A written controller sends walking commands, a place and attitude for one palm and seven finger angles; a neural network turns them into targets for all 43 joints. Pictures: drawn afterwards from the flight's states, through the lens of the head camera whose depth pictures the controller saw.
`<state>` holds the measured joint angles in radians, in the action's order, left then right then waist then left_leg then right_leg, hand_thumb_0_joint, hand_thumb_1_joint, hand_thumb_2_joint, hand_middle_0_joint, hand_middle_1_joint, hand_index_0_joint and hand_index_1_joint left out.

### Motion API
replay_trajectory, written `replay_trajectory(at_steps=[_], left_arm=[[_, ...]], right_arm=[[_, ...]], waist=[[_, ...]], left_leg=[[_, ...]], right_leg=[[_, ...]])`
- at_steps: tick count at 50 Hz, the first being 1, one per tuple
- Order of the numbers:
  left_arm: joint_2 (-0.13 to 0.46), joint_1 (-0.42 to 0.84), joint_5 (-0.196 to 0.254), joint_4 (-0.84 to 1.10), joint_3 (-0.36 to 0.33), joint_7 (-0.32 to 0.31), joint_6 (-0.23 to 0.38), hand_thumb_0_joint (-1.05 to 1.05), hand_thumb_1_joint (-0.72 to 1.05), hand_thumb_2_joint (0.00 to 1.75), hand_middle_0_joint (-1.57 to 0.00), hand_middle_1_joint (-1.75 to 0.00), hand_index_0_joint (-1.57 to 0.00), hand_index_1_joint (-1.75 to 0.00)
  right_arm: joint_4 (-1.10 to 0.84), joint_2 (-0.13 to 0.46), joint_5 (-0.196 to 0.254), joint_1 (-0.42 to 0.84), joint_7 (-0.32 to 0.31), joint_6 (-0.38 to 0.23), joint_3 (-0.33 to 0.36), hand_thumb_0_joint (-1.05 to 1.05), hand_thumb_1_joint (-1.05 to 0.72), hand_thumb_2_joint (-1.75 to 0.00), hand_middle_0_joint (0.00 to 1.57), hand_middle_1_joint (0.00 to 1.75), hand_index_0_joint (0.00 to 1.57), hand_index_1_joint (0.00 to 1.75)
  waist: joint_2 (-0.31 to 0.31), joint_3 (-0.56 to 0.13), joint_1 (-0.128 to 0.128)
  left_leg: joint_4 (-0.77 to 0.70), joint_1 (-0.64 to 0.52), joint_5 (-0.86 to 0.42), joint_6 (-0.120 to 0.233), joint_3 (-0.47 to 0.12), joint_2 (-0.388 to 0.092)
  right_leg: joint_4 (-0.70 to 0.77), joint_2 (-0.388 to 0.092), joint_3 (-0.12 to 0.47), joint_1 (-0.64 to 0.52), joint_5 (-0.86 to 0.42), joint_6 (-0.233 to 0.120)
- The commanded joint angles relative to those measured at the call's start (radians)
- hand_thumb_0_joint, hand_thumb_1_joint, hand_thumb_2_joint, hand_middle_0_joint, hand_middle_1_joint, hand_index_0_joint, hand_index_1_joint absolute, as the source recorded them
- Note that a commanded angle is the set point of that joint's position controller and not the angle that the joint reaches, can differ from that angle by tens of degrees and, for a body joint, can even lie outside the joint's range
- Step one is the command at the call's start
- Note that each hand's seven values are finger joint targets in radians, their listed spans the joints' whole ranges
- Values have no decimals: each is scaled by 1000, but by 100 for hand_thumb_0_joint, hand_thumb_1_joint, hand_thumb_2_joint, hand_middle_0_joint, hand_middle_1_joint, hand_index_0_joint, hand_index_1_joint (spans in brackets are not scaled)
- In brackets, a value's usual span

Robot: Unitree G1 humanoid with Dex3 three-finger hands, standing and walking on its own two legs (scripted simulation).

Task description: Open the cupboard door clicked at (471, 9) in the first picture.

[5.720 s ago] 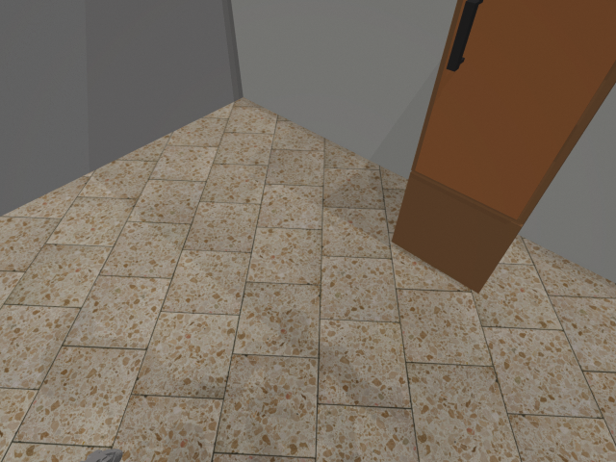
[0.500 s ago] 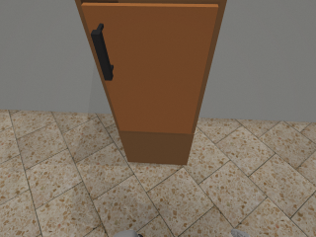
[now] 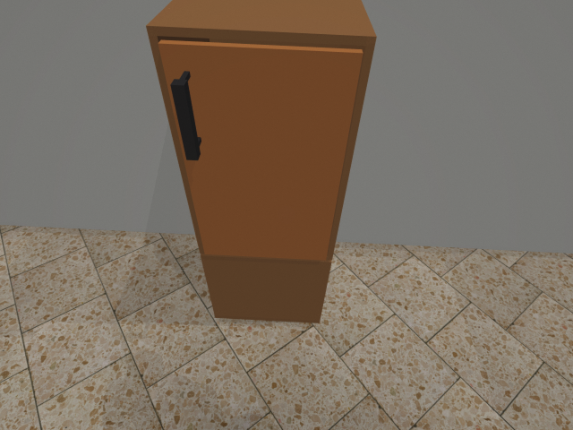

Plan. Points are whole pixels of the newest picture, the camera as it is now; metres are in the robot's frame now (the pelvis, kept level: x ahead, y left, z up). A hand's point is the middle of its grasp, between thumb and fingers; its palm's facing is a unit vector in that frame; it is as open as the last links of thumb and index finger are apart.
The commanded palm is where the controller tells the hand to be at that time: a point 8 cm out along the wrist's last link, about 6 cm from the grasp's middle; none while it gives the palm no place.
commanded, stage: come to a stop and stand still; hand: left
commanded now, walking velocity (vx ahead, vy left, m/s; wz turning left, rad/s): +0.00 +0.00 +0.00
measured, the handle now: (189, 116) +0.63 +0.21 +0.13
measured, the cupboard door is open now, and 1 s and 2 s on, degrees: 0 0 0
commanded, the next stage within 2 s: look again from close up in 0.22 s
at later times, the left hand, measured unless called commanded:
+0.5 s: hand out of the picture -0.03 +0.17 -0.18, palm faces +0.05 -0.99 -0.14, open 7.4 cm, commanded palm none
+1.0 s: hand out of the picture -0.01 +0.17 -0.17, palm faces +0.03 -0.99 -0.16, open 7.4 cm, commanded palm none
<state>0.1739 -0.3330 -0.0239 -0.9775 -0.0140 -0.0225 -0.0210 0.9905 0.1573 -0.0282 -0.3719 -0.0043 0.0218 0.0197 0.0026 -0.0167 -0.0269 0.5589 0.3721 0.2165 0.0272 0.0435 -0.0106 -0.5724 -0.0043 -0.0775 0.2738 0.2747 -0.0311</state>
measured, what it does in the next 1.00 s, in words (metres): stands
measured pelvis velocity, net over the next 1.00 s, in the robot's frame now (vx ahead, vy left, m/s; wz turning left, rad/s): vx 0.03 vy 0.01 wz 0.00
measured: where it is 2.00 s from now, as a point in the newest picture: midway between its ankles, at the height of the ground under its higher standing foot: outside the picture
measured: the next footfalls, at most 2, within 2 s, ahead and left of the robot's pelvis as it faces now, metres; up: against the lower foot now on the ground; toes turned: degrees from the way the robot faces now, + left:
right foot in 1.44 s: +0.14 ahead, -0.10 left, +0.00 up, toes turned -5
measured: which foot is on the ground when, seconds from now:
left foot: down 0.00-1.00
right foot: down 0.00-1.00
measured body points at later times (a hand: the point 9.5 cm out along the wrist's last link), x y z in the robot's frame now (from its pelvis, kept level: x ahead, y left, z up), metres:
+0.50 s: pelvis +0.00 +0.01 +0.00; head -0.02 +0.02 +0.45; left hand -0.03 +0.22 -0.16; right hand -0.01 -0.20 -0.15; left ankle +0.09 +0.11 -0.73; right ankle +0.03 -0.10 -0.73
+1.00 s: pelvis +0.03 +0.01 +0.01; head +0.03 +0.02 +0.46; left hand -0.01 +0.22 -0.15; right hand +0.01 -0.20 -0.15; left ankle +0.09 +0.11 -0.73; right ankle +0.03 -0.10 -0.73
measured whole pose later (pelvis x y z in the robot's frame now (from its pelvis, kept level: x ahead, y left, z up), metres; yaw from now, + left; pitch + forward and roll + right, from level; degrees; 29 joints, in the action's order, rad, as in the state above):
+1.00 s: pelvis +0.03 +0.01 +0.01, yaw +0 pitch +0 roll +0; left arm 0.13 -0.39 -0.03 -1.10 0.00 -0.02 0.02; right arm 1.09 0.13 -0.02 -0.33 -0.01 0.00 0.01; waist 0.00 -0.01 0.00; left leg 0.46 0.32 0.15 0.04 0.04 0.01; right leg -0.49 -0.01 -0.05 0.23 0.26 -0.01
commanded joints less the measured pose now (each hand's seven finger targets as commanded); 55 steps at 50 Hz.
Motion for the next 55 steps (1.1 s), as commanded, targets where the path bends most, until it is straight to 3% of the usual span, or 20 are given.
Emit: replay_trajectory(at_steps=[1,5,11,14,19,24,28,31,41,46,50,55], left_arm=[[96,-25,4,47,-27,-10,22,0,90,90,-20,-30,-20,-30],[78,-71,3,11,-23,-9,27,0,90,90,-20,-30,-20,-30],[75,-62,5,-12,-20,-9,33,0,90,90,-20,-30,-20,-30],[72,-62,5,-22,-17,-10,35,0,90,90,-20,-30,-20,-30],[51,-102,1,-45,-15,-11,33,0,90,90,-20,-30,-20,-30],[37,-121,0,-59,-11,-11,41,0,90,90,-20,-30,-20,-30],[35,-124,-1,-68,-12,-11,39,0,90,90,-20,-30,-20,-30],[28,-130,0,-75,-8,-11,43,0,90,90,-20,-30,-20,-30],[30,-130,0,-87,-6,-11,45,0,90,90,-20,-30,-20,-30],[33,-128,2,-91,-4,-12,48,0,90,90,-20,-30,-20,-30],[42,-149,-3,-91,-14,-6,44,0,90,90,-20,-30,-20,-30],[69,-157,1,-86,-31,-2,51,0,90,90,-20,-30,-20,-30]], right_arm=[[-35,96,-3,-16,-13,-23,15,0,-90,-90,20,30,20,30],[-12,86,-1,-12,-14,-26,11,0,-90,-90,20,30,20,30],[21,60,2,-46,-14,-23,7,0,-90,-90,20,30,20,30],[30,54,3,-53,-15,-26,6,0,-90,-90,20,30,20,30],[36,66,3,-22,-18,-29,8,0,-90,-90,20,30,20,30],[39,62,6,-8,-18,-35,8,0,-90,-90,20,30,20,30],[45,68,4,-2,-18,-31,11,0,-90,-90,20,30,20,30],[48,69,6,2,-19,-37,8,0,-90,-90,20,30,20,30],[60,71,8,5,-19,-38,6,0,-90,-90,20,30,20,30],[69,64,10,2,-18,-40,3,0,-90,-90,20,30,20,30],[71,60,3,-9,-14,-37,6,0,-90,-90,20,30,20,30],[50,30,4,1,-8,-53,0,0,-90,-90,20,30,20,30]], waist=[[-41,113,20],[-28,103,35],[26,105,12],[10,107,8],[-44,123,28],[-27,101,29],[-21,119,28],[-31,101,29],[-1,115,28],[0,103,25],[22,104,37],[107,142,43]], left_leg=[[-197,52,312,24,-152,-81],[-210,73,303,24,-153,-79],[-133,3,222,11,-105,-50],[-143,-12,210,12,-115,-56],[-225,43,302,21,-166,-82],[-235,14,267,22,-167,-84],[-249,15,293,21,-171,-82],[-260,-7,261,24,-176,-89],[-264,-26,232,19,-167,-85],[-246,-51,178,14,-151,-79],[-205,-9,290,23,-129,-62],[-26,66,176,12,-27,-8]], right_leg=[[182,-67,123,100,297,-21],[180,-69,126,48,261,-23],[242,-105,166,123,326,-32],[232,-97,158,131,306,-30],[189,-67,123,79,252,-16],[197,-74,125,60,205,-16],[209,-73,130,81,236,-12],[198,-71,125,59,169,-12],[222,-79,133,63,171,-11],[231,-88,139,62,155,-14],[230,-93,162,40,304,-34],[281,-175,263,-8,340,-88]])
